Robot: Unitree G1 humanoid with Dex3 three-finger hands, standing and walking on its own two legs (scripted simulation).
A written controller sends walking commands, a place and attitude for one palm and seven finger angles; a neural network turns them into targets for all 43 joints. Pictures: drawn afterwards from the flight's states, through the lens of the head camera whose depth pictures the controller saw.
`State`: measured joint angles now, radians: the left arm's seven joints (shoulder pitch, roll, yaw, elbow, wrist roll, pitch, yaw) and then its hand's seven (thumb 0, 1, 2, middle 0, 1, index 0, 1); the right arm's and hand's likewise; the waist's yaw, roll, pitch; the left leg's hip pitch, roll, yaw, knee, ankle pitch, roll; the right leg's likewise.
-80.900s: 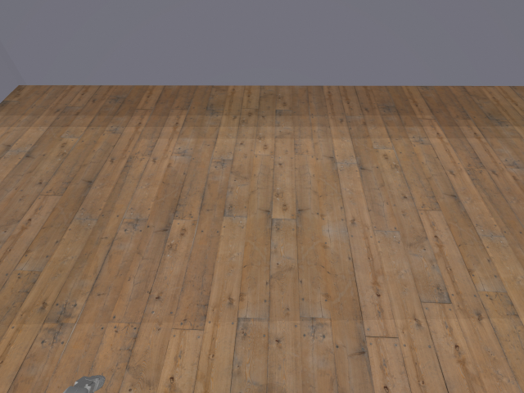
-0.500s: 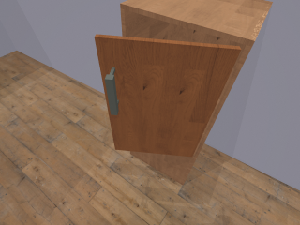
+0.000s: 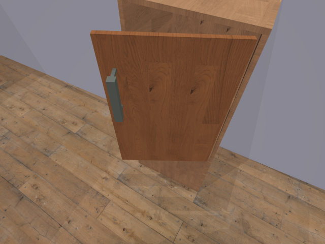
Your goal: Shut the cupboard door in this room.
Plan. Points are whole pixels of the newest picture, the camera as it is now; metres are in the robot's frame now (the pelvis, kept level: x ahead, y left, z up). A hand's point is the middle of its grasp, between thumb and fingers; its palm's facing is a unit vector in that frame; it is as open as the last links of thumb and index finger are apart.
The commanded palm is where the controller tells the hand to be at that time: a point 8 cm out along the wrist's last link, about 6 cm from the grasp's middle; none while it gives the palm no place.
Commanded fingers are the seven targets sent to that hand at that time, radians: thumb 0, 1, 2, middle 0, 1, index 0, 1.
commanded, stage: come to a stop and stand still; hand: left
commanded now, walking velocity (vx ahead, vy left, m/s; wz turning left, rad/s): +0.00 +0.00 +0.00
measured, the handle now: (116, 96) +0.48 +0.16 +0.08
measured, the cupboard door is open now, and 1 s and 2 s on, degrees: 27 27 27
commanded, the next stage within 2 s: look again from close up in 0.40 s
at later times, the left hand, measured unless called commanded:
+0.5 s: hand out of the picture -0.01 +0.21 -0.16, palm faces -0.01 -0.98 -0.20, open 7.4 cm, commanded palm none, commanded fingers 0.00 0.90 0.90 -0.20 -0.30 -0.20 -0.30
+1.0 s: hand out of the picture +0.02 +0.22 -0.16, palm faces -0.01 -0.98 -0.21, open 7.4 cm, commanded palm none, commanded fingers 0.00 0.90 0.90 -0.20 -0.30 -0.20 -0.30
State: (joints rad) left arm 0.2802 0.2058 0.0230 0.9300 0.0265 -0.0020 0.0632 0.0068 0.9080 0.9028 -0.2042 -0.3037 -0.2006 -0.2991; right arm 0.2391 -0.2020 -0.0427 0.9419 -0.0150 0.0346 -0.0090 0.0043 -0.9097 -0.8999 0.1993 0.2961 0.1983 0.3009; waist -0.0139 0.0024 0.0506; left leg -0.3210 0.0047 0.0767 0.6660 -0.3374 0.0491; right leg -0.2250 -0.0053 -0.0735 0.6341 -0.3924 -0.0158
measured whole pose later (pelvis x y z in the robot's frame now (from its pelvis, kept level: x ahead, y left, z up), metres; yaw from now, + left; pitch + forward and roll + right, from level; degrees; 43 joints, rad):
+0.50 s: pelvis -0.02 +0.03 +0.01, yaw +0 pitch +1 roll -1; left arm 0.31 0.18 -0.01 1.03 0.02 0.00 0.03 0.01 0.91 0.90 -0.20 -0.30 -0.20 -0.30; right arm 0.27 -0.18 0.00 1.04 -0.01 0.00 -0.01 0.01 -0.91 -0.90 0.20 0.30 0.20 0.30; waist 0.00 -0.01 0.02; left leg -0.28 -0.05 0.11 0.46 -0.20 0.10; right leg -0.21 -0.04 -0.03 0.48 -0.28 0.02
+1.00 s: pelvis +0.01 +0.03 +0.02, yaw +0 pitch +0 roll +0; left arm 0.26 0.21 -0.01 1.09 0.02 -0.01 0.04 0.00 0.91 0.90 -0.20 -0.30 -0.20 -0.30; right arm 0.19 -0.19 0.01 1.10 -0.01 -0.03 -0.02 0.00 -0.91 -0.90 0.20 0.30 0.20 0.30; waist 0.01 -0.03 0.02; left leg -0.22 -0.06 0.10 0.43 -0.22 0.09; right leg -0.14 -0.04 -0.03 0.43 -0.29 0.03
